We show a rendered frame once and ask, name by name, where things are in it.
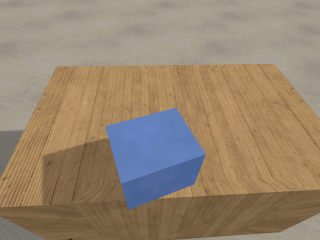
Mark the pedestal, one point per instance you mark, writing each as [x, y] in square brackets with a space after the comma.
[260, 174]

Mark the carton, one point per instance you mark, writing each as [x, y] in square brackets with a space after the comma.
[155, 155]

